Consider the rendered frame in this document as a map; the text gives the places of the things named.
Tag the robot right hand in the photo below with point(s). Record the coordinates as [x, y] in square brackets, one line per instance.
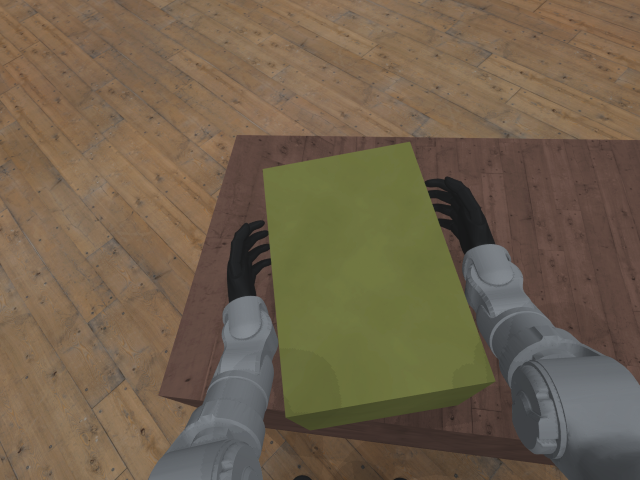
[468, 222]

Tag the carton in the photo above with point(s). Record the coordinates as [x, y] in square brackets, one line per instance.
[372, 319]

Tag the pedestal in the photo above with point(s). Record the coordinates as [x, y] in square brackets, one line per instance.
[566, 210]

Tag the left robot upper arm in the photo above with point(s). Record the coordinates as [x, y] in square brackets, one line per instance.
[229, 459]

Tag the robot left hand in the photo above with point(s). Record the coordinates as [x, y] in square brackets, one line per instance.
[241, 274]

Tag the robot left forearm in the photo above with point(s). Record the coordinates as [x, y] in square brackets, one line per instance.
[239, 392]

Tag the robot right forearm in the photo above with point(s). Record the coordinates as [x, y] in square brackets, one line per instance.
[515, 330]

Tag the right robot upper arm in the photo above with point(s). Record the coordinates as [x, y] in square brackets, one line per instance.
[583, 413]

